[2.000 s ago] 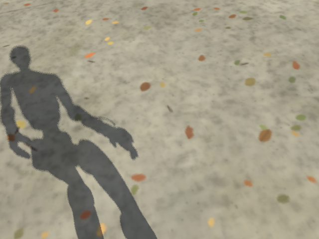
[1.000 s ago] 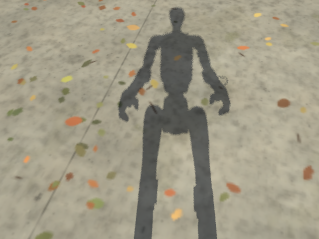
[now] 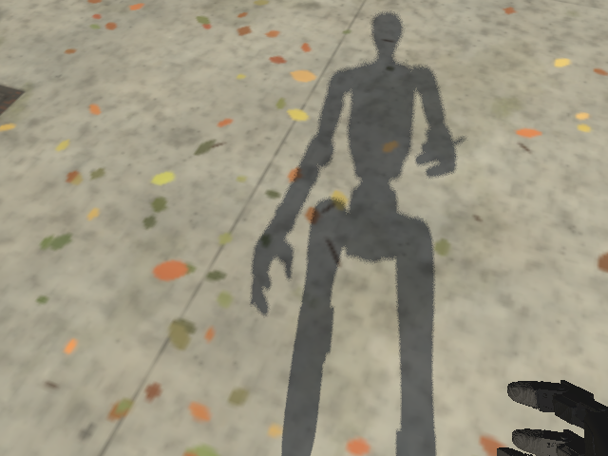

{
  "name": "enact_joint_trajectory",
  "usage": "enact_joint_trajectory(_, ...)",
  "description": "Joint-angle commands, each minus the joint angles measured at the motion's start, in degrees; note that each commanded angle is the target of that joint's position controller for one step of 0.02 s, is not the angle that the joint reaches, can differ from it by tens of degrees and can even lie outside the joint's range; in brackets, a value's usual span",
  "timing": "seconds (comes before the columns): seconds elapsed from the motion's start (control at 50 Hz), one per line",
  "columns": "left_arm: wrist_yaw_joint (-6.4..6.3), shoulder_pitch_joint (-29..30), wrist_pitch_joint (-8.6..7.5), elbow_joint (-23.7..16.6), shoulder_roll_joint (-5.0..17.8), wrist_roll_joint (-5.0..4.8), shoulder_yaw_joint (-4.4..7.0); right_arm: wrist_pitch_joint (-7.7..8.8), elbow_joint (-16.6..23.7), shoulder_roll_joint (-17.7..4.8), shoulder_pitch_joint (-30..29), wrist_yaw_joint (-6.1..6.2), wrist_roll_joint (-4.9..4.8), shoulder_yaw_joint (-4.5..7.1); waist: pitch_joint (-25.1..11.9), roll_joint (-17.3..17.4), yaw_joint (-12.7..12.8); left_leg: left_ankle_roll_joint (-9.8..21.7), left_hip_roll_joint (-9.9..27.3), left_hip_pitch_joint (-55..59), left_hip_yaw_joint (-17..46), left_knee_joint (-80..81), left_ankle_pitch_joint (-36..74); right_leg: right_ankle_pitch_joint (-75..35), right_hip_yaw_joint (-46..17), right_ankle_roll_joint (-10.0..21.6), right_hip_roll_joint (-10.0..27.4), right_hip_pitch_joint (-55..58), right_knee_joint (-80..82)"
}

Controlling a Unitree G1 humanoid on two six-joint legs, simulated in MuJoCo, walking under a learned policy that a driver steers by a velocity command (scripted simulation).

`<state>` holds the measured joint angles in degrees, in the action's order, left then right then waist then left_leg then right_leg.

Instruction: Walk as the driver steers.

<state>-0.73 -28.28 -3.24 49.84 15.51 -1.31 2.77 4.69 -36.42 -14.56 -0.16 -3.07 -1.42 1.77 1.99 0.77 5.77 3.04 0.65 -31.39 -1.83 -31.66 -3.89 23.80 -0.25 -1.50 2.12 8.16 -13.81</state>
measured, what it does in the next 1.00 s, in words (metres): walks ahead, turning right: left foot, then right foot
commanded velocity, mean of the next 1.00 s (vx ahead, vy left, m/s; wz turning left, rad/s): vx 0.49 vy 0.00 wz -0.28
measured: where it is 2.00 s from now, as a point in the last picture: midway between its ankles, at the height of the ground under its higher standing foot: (401, 327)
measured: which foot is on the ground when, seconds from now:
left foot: up 0.00-0.00, down 0.02-0.58, up 0.60-1.00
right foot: down 0.00-0.04, up 0.06-0.56, down 0.58-1.00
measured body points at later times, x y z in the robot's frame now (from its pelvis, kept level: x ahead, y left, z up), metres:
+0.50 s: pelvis +0.27 +0.01 +0.01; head +0.29 +0.00 +0.46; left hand +0.49 +0.23 -0.08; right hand +0.27 -0.27 -0.12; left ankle +0.15 +0.11 -0.72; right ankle +0.45 -0.13 -0.69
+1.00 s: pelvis +0.56 -0.06 +0.02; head +0.59 -0.08 +0.46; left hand +0.70 +0.21 -0.09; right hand +0.70 -0.35 -0.07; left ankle +0.79 +0.04 -0.69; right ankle +0.46 -0.12 -0.72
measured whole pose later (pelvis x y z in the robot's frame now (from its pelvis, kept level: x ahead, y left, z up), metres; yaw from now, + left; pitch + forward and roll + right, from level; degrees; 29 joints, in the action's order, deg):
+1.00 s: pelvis +0.56 -0.06 +0.02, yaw -19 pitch +2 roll +0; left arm -0.6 -20.5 -2.8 41.1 16.8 -1.2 3.5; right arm 5.9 -39.8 -16.4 2.3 -1.2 0.2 1.6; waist 1.5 2.5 4.4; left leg -2.6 2.1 -34.4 5.1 -30.6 4.4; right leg 17.2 -9.6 4.5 -6.7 -5.4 -21.2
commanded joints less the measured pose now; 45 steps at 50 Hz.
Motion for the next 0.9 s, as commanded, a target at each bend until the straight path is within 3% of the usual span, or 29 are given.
enact_joint_trajectory(0.02,-0.45,3.1,-0.11,-3.7,10.2,0.50,2.31,0.03,-1.2,-10.5,16.0,1.39,0.04,4.72,-8.5,-6.9,-13.4,4.1,-2.1,29.1,-1.4,-0.2,-0.3,-50.6,-0.8,6.5,8.2,-14.2,-20.4)
enact_joint_trajectory(0.04,-0.57,2.1,-0.12,-5.3,6.0,2.29,0.81,-0.51,-2.9,-15.2,25.8,2.30,0.67,5.72,-17.1,4.0,-15.7,7.6,11.0,45.2,14.7,-0.5,-4.3,-27.7,1.2,4.4,3.9,-27.0,-41.2)
enact_joint_trajectory(0.06,-0.23,-5.7,-1.30,-5.9,-0.5,0.41,-0.85,-0.06,-3.6,-17.2,26.0,1.33,1.64,5.33,-25.0,19.6,-10.0,15.9,21.6,54.5,45.5,12.9,-24.1,9.2,-5.4,2.5,-5.7,-42.4,-57.8)
enact_joint_trajectory(0.08,0.18,0.8,-2.25,-5.8,6.6,-1.25,0.75,0.25,-3.3,-11.5,22.2,1.26,0.87,4.05,-16.4,11.8,-11.5,13.3,20.0,47.9,45.7,18.3,-31.3,7.3,-8.5,3.1,-2.3,-49.1,-63.2)
enact_joint_trajectory(0.1,0.48,7.1,-2.68,-7.6,8.9,-1.95,1.43,0.39,-3.2,-9.4,18.3,1.37,0.51,3.36,-8.2,7.3,-10.7,11.3,18.6,39.7,36.3,18.3,-27.4,1.5,-6.3,4.1,0.6,-51.4,-62.5)
enact_joint_trajectory(0.12,0.19,9.5,-2.91,-7.9,8.0,-1.10,1.19,0.52,-3.1,-8.8,14.9,1.27,0.87,3.07,-5.2,1.5,-8.7,10.4,16.4,32.1,29.8,18.8,-18.7,-3.7,-5.2,4.1,3.4,-48.7,-59.9)
enact_joint_trajectory(0.14,0.10,9.7,-2.76,-7.8,7.4,-0.02,1.42,0.72,-3.0,-7.6,12.6,1.06,1.56,2.84,-3.4,1.6,-6.8,10.1,13.8,26.6,24.5,19.8,-12.7,-7.0,-5.1,3.9,5.1,-46.4,-56.9)
enact_joint_trajectory(0.16,0.26,8.2,-2.21,-7.4,6.8,0.14,1.45,1.02,-3.1,-6.7,11.5,1.09,2.17,2.62,-3.7,3.6,-5.0,10.0,12.2,23.3,21.3,21.3,-10.0,-9.1,-5.6,3.8,6.5,-43.1,-55.5)
enact_joint_trajectory(0.22,0.04,8.5,-0.63,-7.3,5.0,0.53,1.15,2.22,-4.9,-6.8,11.9,1.20,1.44,2.74,-1.9,3.2,-3.8,11.5,11.2,18.8,15.6,24.9,-5.1,-11.3,-4.5,2.2,7.3,-42.8,-51.0)
enact_joint_trajectory(0.28,-0.09,15.2,-0.65,-9.7,4.7,1.32,0.90,2.14,-6.6,-8.4,14.5,1.96,1.32,3.04,1.0,1.3,-5.3,11.9,10.9,19.8,12.3,26.4,-1.6,-19.2,-4.1,0.3,7.6,-48.3,-41.9)
enact_joint_trajectory(0.36,1.15,21.8,-1.50,-11.0,3.2,0.63,0.04,1.64,-8.1,-10.0,17.1,2.63,1.24,3.17,1.7,1.1,-8.5,9.0,9.6,22.6,4.6,26.7,2.1,-30.9,-1.3,0.8,5.4,-46.2,-27.6)
enact_joint_trajectory(0.46,3.08,29.1,-1.71,-14.9,3.1,-0.19,-0.32,0.34,-11.0,-10.7,21.6,2.76,0.99,3.36,3.5,0.6,-11.4,7.8,13.1,33.6,1.0,24.0,4.3,-28.9,-1.3,3.2,3.2,-49.6,-20.0)
enact_joint_trajectory(0.5,4.00,29.9,-1.73,-16.2,3.5,-0.06,-0.22,-0.52,-11.4,-11.1,21.5,2.97,0.82,3.56,3.2,1.2,-10.8,6.7,14.4,37.8,-0.1,20.9,10.2,-23.8,-0.2,4.7,2.1,-49.8,-18.7)
enact_joint_trajectory(0.54,4.39,26.6,-1.53,-16.5,5.2,0.24,0.62,-1.29,-10.8,-12.7,19.9,3.44,0.83,3.95,-0.3,3.2,-8.3,5.1,14.2,39.5,-2.1,13.4,29.9,-17.7,3.1,6.8,-1.1,-43.1,-18.7)
enact_joint_trajectory(0.56,4.26,20.8,-1.32,-15.5,7.2,0.32,1.78,-1.87,-10.3,-13.3,19.0,3.82,0.94,4.08,-4.3,3.9,-4.9,4.0,13.2,39.1,-3.7,4.9,40.1,-16.3,4.9,8.1,-3.6,-35.3,-18.3)
enact_joint_trajectory(0.58,3.70,11.8,-1.11,-13.4,10.3,0.17,3.55,-2.30,-9.6,-12.8,18.6,4.40,1.12,3.74,-9.5,2.7,-0.3,2.0,10.9,33.6,-6.2,-7.8,41.5,-18.7,4.7,10.1,-5.3,-21.8,-16.3)
enact_joint_trajectory(0.6,2.68,3.2,-0.54,-12.1,15.6,0.37,5.27,-1.74,-7.3,-9.9,20.3,4.84,2.19,2.52,-16.8,-4.7,1.7,-0.7,7.1,16.0,-7.4,-27.5,23.4,-18.4,-12.9,15.3,5.4,-1.6,-16.7)
enact_joint_trajectory(0.62,3.03,3.8,-0.98,-12.5,18.0,-0.01,5.19,0.19,-6.0,-3.4,25.3,3.63,3.19,0.24,-23.0,-16.0,-3.5,-3.3,-4.7,-5.7,0.9,-43.3,-28.0,-8.6,-43.9,24.5,16.8,14.2,-9.1)
enact_joint_trajectory(0.64,2.88,2.6,-1.04,-12.9,12.1,0.12,3.80,2.06,-5.6,-9.4,19.4,2.61,1.20,1.51,-22.7,-10.0,0.5,-2.3,-1.8,-12.1,9.0,-47.6,-27.3,-4.3,-44.5,22.4,16.1,15.1,-4.9)
enact_joint_trajectory(0.66,2.64,5.4,-1.11,-13.0,10.5,0.50,3.27,3.16,-3.9,-10.7,14.6,2.13,-0.42,1.78,-14.2,-7.3,0.2,-1.4,0.6,-14.8,8.0,-46.0,-21.9,-8.9,-35.6,20.1,14.3,7.9,-4.0)
enact_joint_trajectory(0.68,2.47,9.0,-1.06,-13.8,10.1,0.56,3.16,3.75,-3.4,-9.9,12.7,2.43,0.26,1.48,-9.9,-1.3,-1.9,-1.2,3.0,-13.2,7.4,-41.5,-17.6,-14.6,-29.6,18.8,12.0,-0.4,-3.5)
enact_joint_trajectory(0.7,2.40,12.0,-0.99,-14.7,8.9,0.91,2.73,3.63,-3.5,-10.1,12.1,2.77,1.37,1.89,-6.6,0.0,-3.9,-1.7,4.5,-10.1,7.1,-37.0,-15.0,-21.4,-25.3,18.1,10.0,-7.4,-2.3)
enact_joint_trajectory(0.72,2.25,13.6,-1.02,-15.6,8.0,1.53,2.39,3.00,-3.3,-10.1,13.1,2.79,1.76,2.13,-6.2,-1.6,-5.8,-2.3,5.4,-6.6,7.6,-35.2,-13.6,-25.2,-23.4,18.2,8.8,-11.8,-0.9)
enact_joint_trajectory(0.78,1.58,13.8,-1.34,-15.3,8.6,0.82,2.64,1.20,-3.0,-8.2,14.0,3.13,2.49,1.92,-4.5,-2.7,-7.3,-5.4,5.3,-4.6,6.1,-29.1,-11.2,-30.9,-18.8,19.1,6.9,-18.7,1.3)
enact_joint_trajectory(0.84,0.47,11.5,-1.02,-14.2,10.2,0.47,3.13,0.87,-0.9,-6.6,7.2,3.36,2.61,1.32,-2.1,-3.4,-5.3,-7.2,3.8,-4.6,5.2,-16.5,-0.8,-29.9,-14.9,17.0,3.9,-22.1,1.5)
enact_joint_trajectory(0.9,-0.10,9.0,-0.36,-13.0,10.8,0.16,3.30,1.43,0.4,-5.4,0.9,2.75,2.08,0.82,-2.0,-4.9,-2.6,-7.2,0.7,0.6,4.5,-4.1,8.9,-24.3,-14.1,14.1,1.9,-23.5,0.1)
Keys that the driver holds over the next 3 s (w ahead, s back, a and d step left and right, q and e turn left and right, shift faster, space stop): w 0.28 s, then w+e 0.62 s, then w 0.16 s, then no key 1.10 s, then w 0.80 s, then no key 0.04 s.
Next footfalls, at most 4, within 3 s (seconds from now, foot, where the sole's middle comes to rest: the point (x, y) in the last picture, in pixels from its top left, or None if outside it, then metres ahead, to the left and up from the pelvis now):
0.02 left None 0.19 0.11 -0.76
0.58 right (408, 442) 0.50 -0.13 -0.76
1.08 left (357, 304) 0.82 0.00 -0.76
1.48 right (458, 324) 0.79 -0.25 -0.76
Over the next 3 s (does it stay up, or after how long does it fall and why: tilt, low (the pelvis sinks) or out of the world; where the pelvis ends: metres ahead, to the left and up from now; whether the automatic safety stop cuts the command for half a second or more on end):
stays up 1.06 -0.21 0.00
